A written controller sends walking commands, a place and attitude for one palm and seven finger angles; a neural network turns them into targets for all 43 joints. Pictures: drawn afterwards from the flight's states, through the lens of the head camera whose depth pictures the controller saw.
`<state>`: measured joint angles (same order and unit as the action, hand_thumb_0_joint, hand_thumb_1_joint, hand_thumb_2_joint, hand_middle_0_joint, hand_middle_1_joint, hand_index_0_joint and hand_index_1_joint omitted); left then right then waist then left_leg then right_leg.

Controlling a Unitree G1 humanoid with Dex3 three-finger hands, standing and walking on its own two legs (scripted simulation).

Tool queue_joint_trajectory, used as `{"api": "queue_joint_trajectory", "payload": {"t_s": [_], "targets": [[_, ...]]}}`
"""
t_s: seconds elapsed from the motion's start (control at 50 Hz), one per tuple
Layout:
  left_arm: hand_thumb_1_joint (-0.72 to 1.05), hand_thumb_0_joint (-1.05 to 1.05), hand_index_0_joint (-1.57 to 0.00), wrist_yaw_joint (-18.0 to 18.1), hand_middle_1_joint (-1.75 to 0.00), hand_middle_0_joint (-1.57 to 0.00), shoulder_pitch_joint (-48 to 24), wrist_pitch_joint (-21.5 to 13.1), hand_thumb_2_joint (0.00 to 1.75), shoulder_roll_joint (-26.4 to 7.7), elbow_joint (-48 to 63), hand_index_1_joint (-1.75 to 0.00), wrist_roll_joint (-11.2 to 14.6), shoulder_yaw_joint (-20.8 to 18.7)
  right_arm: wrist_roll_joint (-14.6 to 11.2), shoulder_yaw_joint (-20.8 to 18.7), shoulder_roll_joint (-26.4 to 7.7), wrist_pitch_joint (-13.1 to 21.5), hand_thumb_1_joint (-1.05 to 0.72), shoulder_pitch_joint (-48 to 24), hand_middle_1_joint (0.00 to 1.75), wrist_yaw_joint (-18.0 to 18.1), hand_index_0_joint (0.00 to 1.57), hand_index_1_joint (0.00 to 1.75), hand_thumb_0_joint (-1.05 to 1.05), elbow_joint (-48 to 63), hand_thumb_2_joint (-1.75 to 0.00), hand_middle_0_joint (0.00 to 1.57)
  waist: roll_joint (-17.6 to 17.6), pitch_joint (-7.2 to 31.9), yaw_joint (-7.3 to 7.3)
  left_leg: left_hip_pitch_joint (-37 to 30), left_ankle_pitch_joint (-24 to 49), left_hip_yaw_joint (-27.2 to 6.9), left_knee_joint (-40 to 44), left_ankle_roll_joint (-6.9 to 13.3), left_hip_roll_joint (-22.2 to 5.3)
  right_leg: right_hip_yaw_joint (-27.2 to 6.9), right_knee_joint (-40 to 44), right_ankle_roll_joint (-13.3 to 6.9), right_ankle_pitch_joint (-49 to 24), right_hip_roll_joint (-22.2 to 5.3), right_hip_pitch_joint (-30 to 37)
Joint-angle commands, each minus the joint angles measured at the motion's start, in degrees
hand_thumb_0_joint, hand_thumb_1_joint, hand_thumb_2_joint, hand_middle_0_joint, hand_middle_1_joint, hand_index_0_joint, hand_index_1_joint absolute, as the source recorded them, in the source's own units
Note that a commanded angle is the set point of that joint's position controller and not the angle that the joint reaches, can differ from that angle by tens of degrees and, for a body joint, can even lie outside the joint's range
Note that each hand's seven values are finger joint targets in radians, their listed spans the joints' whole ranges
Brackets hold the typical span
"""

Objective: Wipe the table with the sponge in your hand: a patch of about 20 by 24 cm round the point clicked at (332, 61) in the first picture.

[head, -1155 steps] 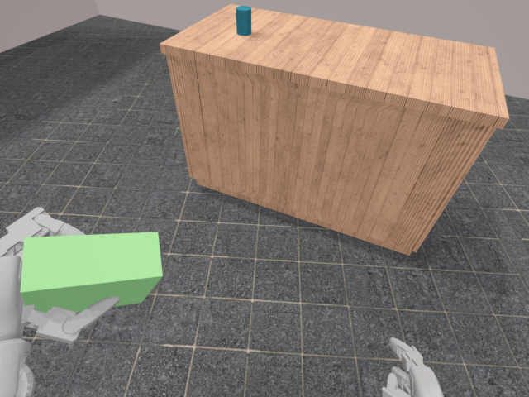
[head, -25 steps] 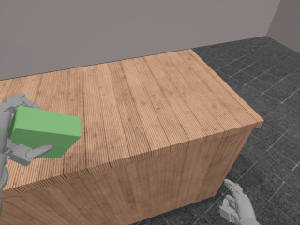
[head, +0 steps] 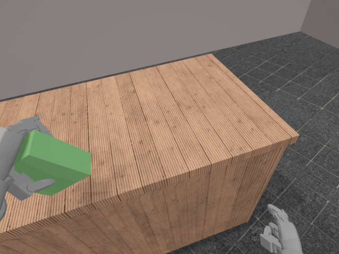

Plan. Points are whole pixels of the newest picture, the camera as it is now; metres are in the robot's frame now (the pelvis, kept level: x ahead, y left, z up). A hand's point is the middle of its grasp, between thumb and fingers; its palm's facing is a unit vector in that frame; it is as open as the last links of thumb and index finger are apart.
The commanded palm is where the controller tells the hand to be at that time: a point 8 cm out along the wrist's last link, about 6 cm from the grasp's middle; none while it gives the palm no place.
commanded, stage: turn the palm down, sponge in hand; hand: left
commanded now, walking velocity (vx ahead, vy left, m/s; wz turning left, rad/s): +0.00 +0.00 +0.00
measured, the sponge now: (53, 169) +0.22 +0.27 +0.14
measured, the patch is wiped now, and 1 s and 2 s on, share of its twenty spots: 0.00 0.00 0.00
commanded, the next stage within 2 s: move the sponge above the wiping area in 1.20 s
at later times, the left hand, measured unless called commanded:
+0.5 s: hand (16, 155) +0.21 +0.31 +0.20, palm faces +0.23 -0.20 -0.95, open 9.7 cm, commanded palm +0.17 +0.31 +0.26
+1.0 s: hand (20, 155) +0.21 +0.30 +0.20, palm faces +0.21 -0.09 -0.97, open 9.7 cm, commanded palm +0.16 +0.30 +0.27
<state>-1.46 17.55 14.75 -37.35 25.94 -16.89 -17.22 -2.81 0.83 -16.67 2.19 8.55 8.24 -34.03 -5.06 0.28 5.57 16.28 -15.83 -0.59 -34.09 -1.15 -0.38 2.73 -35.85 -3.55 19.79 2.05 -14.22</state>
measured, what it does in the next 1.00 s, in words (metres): stands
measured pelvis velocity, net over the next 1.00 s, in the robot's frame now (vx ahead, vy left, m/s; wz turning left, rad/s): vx -0.03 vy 0.02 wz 0.00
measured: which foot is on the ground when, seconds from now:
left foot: down 0.00-1.00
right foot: down 0.00-1.00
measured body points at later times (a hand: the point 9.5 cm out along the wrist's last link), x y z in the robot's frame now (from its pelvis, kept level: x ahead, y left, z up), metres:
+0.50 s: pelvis -0.02 +0.03 +0.01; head -0.04 -0.02 +0.46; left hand +0.20 +0.32 +0.25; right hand +0.26 -0.14 -0.05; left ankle +0.03 +0.14 -0.73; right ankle +0.00 -0.07 -0.73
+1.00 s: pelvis -0.03 +0.02 +0.01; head -0.05 -0.03 +0.46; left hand +0.20 +0.30 +0.25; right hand +0.25 -0.16 -0.05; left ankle +0.03 +0.14 -0.73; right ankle +0.00 -0.07 -0.73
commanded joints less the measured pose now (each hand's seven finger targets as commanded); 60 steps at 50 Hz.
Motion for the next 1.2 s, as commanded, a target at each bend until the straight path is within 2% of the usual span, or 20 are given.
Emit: {"api": "queue_joint_trajectory", "payload": {"t_s": [0.0,0.08,0.1,0.14,0.2,0.34,0.38,0.48,0.5,0.58,0.64,0.78,0.84,0.88,0.94,0.98,1.0,1.08,1.12,1.18], "targets": [[0.10,0.00,-1.20,2.9,-1.60,-1.20,-12.6,-0.7,1.30,-15.0,10.8,-1.60,-4.1,-8.9,0.2,-0.8,-4.0,3.6,-0.90,-11.4,0.30,0.7,0.20,0.30,0.00,10.8,-0.90,0.20,1.7,9.3,0.52,-5.7,13.4,1.3,2.2,3.0,0.8,-4.4,8.5,3.5,-17.6,-3.7,0.6],[0.10,0.00,-1.20,3.8,-1.60,-1.20,-15.4,3.1,1.30,-18.0,9.9,-1.60,-7.8,-10.0,-0.2,-0.1,-3.9,2.8,-0.90,-14.6,0.30,0.2,0.20,0.30,0.00,10.0,-0.90,0.20,-1.0,8.6,1.78,-6.2,12.6,0.4,4.6,2.4,0.8,-4.8,9.5,2.5,-14.2,-3.0,1.6],[0.10,0.00,-1.20,3.4,-1.60,-1.20,-16.8,4.1,1.30,-15.2,10.6,-1.60,-8.5,-6.3,0.0,0.1,-3.8,2.4,-0.90,-14.7,0.30,0.1,0.20,0.30,0.00,10.7,-0.90,0.20,-1.7,9.1,1.30,-6.3,12.7,0.5,5.0,2.4,0.6,-3.9,9.6,2.5,-14.4,-3.3,2.1],[0.10,0.00,-1.20,2.6,-1.60,-1.20,-16.6,6.1,1.30,-15.9,9.8,-1.60,-10.2,-5.7,0.1,0.3,-4.1,1.9,-0.90,-15.1,0.30,0.0,0.20,0.30,0.00,10.2,-0.90,0.20,0.4,9.9,1.40,-6.7,12.9,0.0,5.9,2.5,0.6,-4.0,10.0,2.6,-14.2,-3.2,2.9],[0.10,0.00,-1.20,0.8,-1.60,-1.20,-19.8,8.8,1.30,-13.6,10.0,-1.60,-12.7,-1.3,-0.4,1.3,-3.6,1.2,-0.90,-18.2,0.30,-0.5,0.20,0.30,0.00,10.4,-0.90,0.20,-1.4,7.8,1.18,-7.3,11.8,-0.4,7.7,2.4,0.4,-3.4,11.2,2.0,-12.1,-2.7,2.5],[0.10,0.00,-1.20,-2.1,-1.60,-1.20,-26.0,11.1,1.30,-14.6,8.0,-1.60,-19.5,1.7,-0.2,2.0,-3.6,0.2,-0.90,-20.8,0.30,-0.7,0.20,0.30,0.00,9.2,-0.90,0.20,0.2,8.2,1.70,-8.3,8.1,-2.3,11.5,2.3,0.5,-3.3,13.0,1.3,-7.2,-2.0,3.7],[0.10,0.00,-1.20,-2.1,-1.60,-1.20,-29.4,11.6,1.30,-15.8,9.2,-1.60,-21.4,1.2,-0.4,2.7,-2.9,0.4,-0.90,-24.1,0.30,-0.9,0.20,0.30,0.00,9.2,-0.90,0.20,-2.0,8.9,2.53,-9.1,7.1,-2.8,12.4,2.3,0.8,-4.8,13.1,0.5,-6.0,-1.4,4.1],[0.10,0.00,-1.20,-2.6,-1.60,-1.20,-31.4,12.8,1.30,-15.5,7.8,-1.60,-24.6,2.6,-0.4,2.8,-2.8,0.0,-0.90,-25.9,0.30,-1.6,0.20,0.30,0.00,8.5,-0.90,0.20,-1.8,9.7,3.01,-9.1,7.4,-3.4,13.2,2.2,1.0,-5.5,13.4,-0.1,-6.2,-1.1,5.5],[0.10,0.00,-1.20,-3.0,-1.60,-1.20,-32.1,13.2,1.30,-13.3,6.8,-1.60,-24.8,5.1,-0.1,2.8,-2.9,-0.1,-0.90,-25.2,0.30,-1.6,0.20,0.30,0.00,8.5,-0.90,0.20,-0.9,9.7,2.61,-8.8,7.5,-3.0,13.0,2.3,0.8,-4.2,13.4,0.1,-6.5,-1.7,5.5],[0.10,0.00,-1.20,-3.4,-1.60,-1.20,-35.0,13.9,1.30,-14.4,8.9,-1.60,-27.7,5.2,-0.5,3.0,-2.5,-0.2,-0.90,-27.3,0.30,-2.3,0.20,0.30,0.00,8.3,-0.90,0.20,-3.6,11.4,3.19,-9.8,8.7,-4.0,13.6,2.3,1.0,-5.9,12.8,-0.7,-7.4,-0.9,6.6],[0.10,0.00,-1.20,-4.0,-1.60,-1.20,-32.1,14.0,1.30,-12.7,5.5,-1.60,-28.2,6.6,0.0,2.6,-2.9,-0.7,-0.90,-25.2,0.30,-2.5,0.20,0.30,0.00,7.7,-0.90,0.20,-0.1,10.2,2.92,-9.4,8.8,-3.7,13.8,2.5,0.9,-4.4,13.6,-0.1,-7.8,-1.5,6.2],[0.10,0.00,-1.20,-3.3,-1.60,-1.20,-32.7,13.4,1.30,-14.1,6.6,-1.60,-30.7,4.8,-0.2,2.7,-2.5,-0.5,-0.90,-27.0,0.30,-3.2,0.20,0.30,0.00,7.9,-0.90,0.20,-0.9,10.7,3.41,-9.9,9.9,-3.5,12.7,2.5,1.3,-7.3,14.0,-0.9,-7.1,-1.1,5.9],[0.10,0.00,-1.20,-3.3,-1.60,-1.20,-31.8,13.1,1.30,-12.4,3.7,-1.60,-29.8,6.5,0.0,2.3,-2.9,-0.6,-0.90,-25.5,0.30,-3.0,0.20,0.30,0.00,7.5,-0.90,0.20,1.3,9.7,3.00,-9.5,9.3,-2.9,12.5,2.6,1.4,-5.9,14.8,-0.2,-6.9,-1.9,5.6],[0.10,0.00,-1.20,-2.9,-1.60,-1.20,-33.7,12.8,1.30,-14.0,6.4,-1.60,-30.4,5.1,-0.4,2.5,-2.4,-0.1,-0.90,-27.3,0.30,-3.1,0.20,0.30,0.00,7.9,-0.90,0.20,-0.9,10.3,3.32,-10.0,9.4,-3.1,12.1,2.5,1.7,-8.3,14.7,-0.9,-6.0,-1.5,5.5],[0.10,0.00,-1.20,-2.9,-1.60,-1.20,-32.2,12.5,1.30,-12.9,4.7,-1.60,-30.0,6.3,0.2,2.0,-2.9,-0.1,-0.90,-25.7,0.30,-3.1,0.20,0.30,0.00,7.4,-0.90,0.20,-0.6,10.4,3.23,-10.1,10.8,-2.8,11.9,2.6,1.7,-6.4,14.5,-0.5,-8.2,-2.1,6.1],[0.10,0.00,-1.20,-2.6,-1.60,-1.20,-32.9,12.3,1.30,-14.1,6.9,-1.60,-30.1,4.8,-0.2,2.2,-2.4,0.5,-0.90,-27.1,0.30,-3.2,0.20,0.30,0.00,7.7,-0.90,0.20,-1.0,10.9,3.46,-10.6,10.7,-3.1,11.5,2.5,1.9,-8.8,14.8,-0.9,-6.8,-1.7,5.9],[0.10,0.00,-1.20,-2.7,-1.60,-1.20,-32.4,12.5,1.30,-12.5,4.5,-1.60,-29.8,6.3,0.1,2.2,-2.6,0.4,-0.90,-26.1,0.30,-3.1,0.20,0.30,0.00,7.6,-0.90,0.20,0.7,10.1,3.21,-9.8,10.4,-2.5,11.4,2.6,1.7,-6.9,14.8,-0.5,-7.1,-2.2,5.8],[0.10,0.00,-1.20,-2.4,-1.60,-1.20,-32.9,12.1,1.30,-14.2,5.4,-1.60,-29.8,4.7,-0.3,2.1,-2.4,0.7,-0.90,-27.1,0.30,-3.1,0.20,0.30,0.00,7.5,-0.90,0.20,0.1,9.4,3.35,-10.1,9.6,-2.8,11.3,2.5,2.0,-9.6,15.6,-0.7,-5.2,-2.1,4.9],[0.10,0.00,-1.20,-2.4,-1.60,-1.20,-31.7,12.0,1.30,-12.7,3.0,-1.60,-29.4,5.9,-0.2,1.9,-2.5,0.8,-0.90,-25.4,0.30,-3.1,0.20,0.30,0.00,7.1,-0.90,0.20,2.2,9.2,2.93,-9.5,10.2,-2.3,10.8,2.5,1.9,-8.3,15.4,0.0,-6.1,-2.7,5.0],[0.10,0.00,-1.20,-2.4,-1.60,-1.20,-32.8,12.0,1.30,-13.8,5.6,-1.60,-29.6,5.0,-0.3,1.9,-2.5,1.0,-0.90,-27.0,0.30,-3.2,0.20,0.30,0.00,7.5,-0.90,0.20,-0.9,10.2,3.29,-10.4,10.5,-2.4,10.6,2.4,2.1,-9.9,15.3,-0.7,-6.4,-2.3,5.2]]}}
